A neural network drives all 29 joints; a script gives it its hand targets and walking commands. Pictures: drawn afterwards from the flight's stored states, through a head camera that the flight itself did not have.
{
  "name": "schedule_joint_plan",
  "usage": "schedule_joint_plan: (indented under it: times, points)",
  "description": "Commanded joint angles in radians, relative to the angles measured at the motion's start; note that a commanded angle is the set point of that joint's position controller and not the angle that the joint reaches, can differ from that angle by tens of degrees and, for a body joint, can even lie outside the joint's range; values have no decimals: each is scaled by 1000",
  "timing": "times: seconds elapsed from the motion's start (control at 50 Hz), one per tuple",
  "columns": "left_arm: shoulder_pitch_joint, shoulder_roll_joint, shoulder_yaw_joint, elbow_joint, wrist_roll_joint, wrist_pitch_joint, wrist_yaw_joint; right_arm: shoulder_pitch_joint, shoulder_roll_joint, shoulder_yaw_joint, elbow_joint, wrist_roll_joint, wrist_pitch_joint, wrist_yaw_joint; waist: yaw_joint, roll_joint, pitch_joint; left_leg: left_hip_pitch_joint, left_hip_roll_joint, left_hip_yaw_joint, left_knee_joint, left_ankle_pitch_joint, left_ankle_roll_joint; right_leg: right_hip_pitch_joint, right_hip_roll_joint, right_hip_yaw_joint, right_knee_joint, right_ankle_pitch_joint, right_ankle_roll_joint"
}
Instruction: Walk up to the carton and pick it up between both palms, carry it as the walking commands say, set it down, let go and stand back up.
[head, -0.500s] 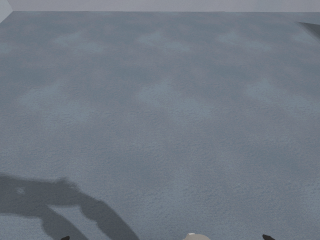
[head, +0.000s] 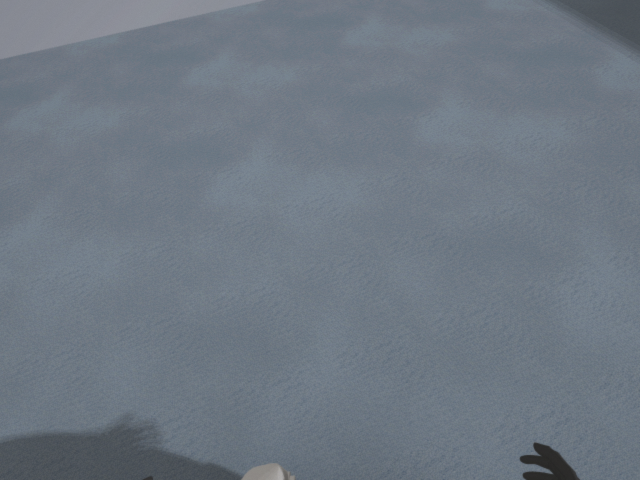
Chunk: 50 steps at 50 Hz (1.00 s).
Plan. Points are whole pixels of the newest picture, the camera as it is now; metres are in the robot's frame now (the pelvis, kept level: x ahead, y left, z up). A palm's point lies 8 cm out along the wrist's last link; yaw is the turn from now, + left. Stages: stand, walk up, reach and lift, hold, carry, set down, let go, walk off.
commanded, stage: walk up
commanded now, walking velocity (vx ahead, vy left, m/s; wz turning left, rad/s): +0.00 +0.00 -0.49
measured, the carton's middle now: out of the picture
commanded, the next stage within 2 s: none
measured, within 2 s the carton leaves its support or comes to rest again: neither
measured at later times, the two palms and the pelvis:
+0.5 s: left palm (148, 465) +0.17 +0.27 -0.12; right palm out of the picture +0.00 -0.25 -0.10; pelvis -0.02 +0.04 +0.00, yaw -15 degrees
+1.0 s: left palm (181, 463) +0.17 +0.23 -0.12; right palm out of the picture +0.05 -0.32 -0.09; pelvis +0.04 -0.02 +0.00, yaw -29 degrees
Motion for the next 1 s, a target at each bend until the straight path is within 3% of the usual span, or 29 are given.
schedule_joint_plan:
  times: [0.0, 0.1, 0.16, 0.18, 0.2, 0.22, 0.24, 0.26, 0.28, 0.32, 0.34, 0.38, 0.46, 0.48, 0.52, 0.56, 0.58, 0.6, 0.62, 0.64, 0.66, 0.68, 0.7, 0.76, 0.78, 0.84, 0.92, 0.96, 0.98]
  points:
    - [39, 180, 48, -44, 4, -7, 7, -34, -48, -7, -75, 4, -7, -2, 26, -186, -115, -62, -5, -16, -59, -8, -4, 157, -227, 243, -106, 517, -113]
    - [30, 198, 61, -49, 9, 3, 6, -55, -26, 4, -98, 15, -21, -10, 26, -192, -130, 42, -31, -5, -241, -43, 15, 96, -214, 324, -129, 390, -117]
    - [-39, 192, 55, -60, -1, 8, 3, 64, -8, 4, -67, 17, -34, -26, -55, -151, -151, 281, -44, 23, -530, 95, 31, -37, -143, 282, -89, 302, -53]
    - [-29, 160, 42, -67, -4, 2, 2, 103, -38, -5, -56, 11, -43, -32, -76, -96, -170, 402, 16, -5, -622, 190, 44, -114, -89, 243, -29, 180, -3]
    - [-9, 102, 27, -79, -3, -4, 0, 143, -123, -23, -46, -3, -48, -36, -80, 95, -162, 476, 211, -213, -743, 148, 91, -242, 10, 152, 165, -8, 52]
    - [-28, 86, 30, -116, 9, -2, -3, 101, -205, -37, -68, -9, -40, -31, -72, 306, -118, 381, 422, -406, -804, 171, 223, -348, 70, 18, 358, -339, 96]
    - [-51, 136, 53, -113, 6, 7, -6, 68, -192, -29, -72, -9, -39, -21, -54, 189, -87, 258, 414, -367, -794, 174, 254, -292, 8, 53, 491, -331, 107]
    - [-39, 136, 53, -97, 8, 12, -16, 12, -154, -22, -76, -10, -42, -18, -24, 141, -68, 204, 358, -285, -792, 183, 238, -256, 8, 57, 565, -275, 102]
    - [-21, 138, 55, -82, 6, 15, -26, -39, -120, -13, -80, -9, -44, -21, -4, 119, -55, 185, 294, -173, -773, 229, 208, -240, 8, 41, 621, -210, 100]
    - [0, 123, 47, -64, 1, 16, -37, -37, -90, -7, -64, -12, -56, -28, -3, 145, -65, 253, 235, -55, -715, 441, 187, -246, 7, -2, 616, -167, 108]
    - [15, 111, 33, -45, 3, 27, -35, -28, -86, -12, -68, -19, -59, -22, -8, 145, -96, 284, 238, -36, -685, 575, 177, -210, -3, -26, 630, -139, 109]
    - [-31, 102, 24, -61, -3, 32, -34, 14, -94, -15, -60, -22, -58, -20, -29, 157, -102, 342, 239, -5, -651, 664, 183, -223, -18, -46, 558, -159, 117]
    - [-123, 90, 7, -103, -9, 30, -38, 79, -132, -31, -52, -30, -54, -13, -72, 194, -103, 375, 251, 21, -627, 638, 196, -170, -33, -93, 336, -203, 100]
    - [-140, 74, 7, -107, -17, 27, -40, 90, -141, -50, -22, -33, -52, -17, -76, 210, -103, 374, 265, 4, -615, 628, 205, -148, -9, -89, 312, -234, 85]
    - [-109, 74, 5, -102, -17, 21, -36, 83, -160, -55, -22, -34, -47, -16, -67, 208, -118, 363, 288, -4, -590, 634, 207, -108, -3, -102, 236, -233, 67]
    - [-35, 72, 5, -74, -19, 9, -31, 60, -167, -58, -15, -29, -39, -10, -28, 161, -140, 316, 260, 41, -483, 567, 173, 8, 14, -118, 42, -116, 46]
    - [14, 104, 17, -59, -11, 0, -26, 62, -143, -48, -16, -24, -37, -5, 0, 97, -151, 219, 218, 77, -390, 446, 133, 126, -17, -79, -38, -39, 22]
    - [67, 177, 38, -54, 3, -13, -20, 34, -86, -34, -43, -20, -37, 0, 31, -107, -138, 5, 125, 125, -204, 103, 89, 260, -188, 142, -116, 144, -32]
    - [94, 290, 61, -58, 20, -14, -12, -30, -26, -15, -97, -15, -30, -6, 55, -311, -90, -184, 12, 102, -59, -209, 48, 222, -405, 460, -140, 430, -165]
    - [113, 270, 63, -61, 7, -14, -2, -69, -43, -24, -96, -8, -20, -14, 61, -259, -93, -186, 30, 6, 46, -226, 46, 185, -413, 442, -152, 478, -225]
    - [72, 231, 55, -68, 7, -15, 4, -43, -58, -23, -81, -10, -29, -10, 29, -221, -102, -173, 36, -17, 65, -170, 53, 180, -356, 379, -160, 304, -200]
    - [22, 210, 59, -92, 14, -5, -22, -4, -96, -25, -68, -10, -43, -7, 14, -270, -122, -157, 65, -9, 22, -71, 60, 137, -255, 323, -246, -325, -153]
    - [-55, 216, 57, -132, 14, 1, -37, -36, -112, -27, -69, -11, -45, 4, 0, -327, -55, -187, 53, 15, -11, -32, 42, 63, -222, 310, -292, -418, -131]
    - [37, 176, 47, -99, 6, -20, -36, -32, -72, -17, -52, -21, -60, 18, 5, -168, -37, -124, 38, 41, -139, 77, 26, 99, -179, 280, -299, -262, -125]
    - [68, 175, 45, -83, 3, -31, -33, -46, -60, -10, -56, -21, -68, 19, 12, -146, -38, -106, 40, 36, -192, 84, 24, 117, -180, 279, -300, -221, -128]
    - [117, 197, 50, -64, -1, -46, -31, -79, -42, -2, -82, -20, -81, 24, 29, -155, -38, -67, 31, 32, -299, 83, 14, 147, -187, 308, -317, -171, -139]
    - [130, 213, 48, -50, -5, -50, -28, -62, -32, -5, -91, -21, -98, 18, 21, -137, -51, 52, 19, 36, -408, 60, 3, 119, -186, 355, -300, -122, -134]
    - [104, 212, 40, -45, -9, -54, -28, 13, -29, -10, -67, -18, -111, 10, -22, -104, -72, 227, 18, 58, -535, 100, 11, 49, -151, 321, -232, -69, -100]
    - [57, 208, 35, -48, -14, -59, -28, 125, -42, -23, -27, -16, -118, 3, -81, -62, -106, 447, 32, 68, -624, 158, 21, -74, -104, 258, -127, -35, -64]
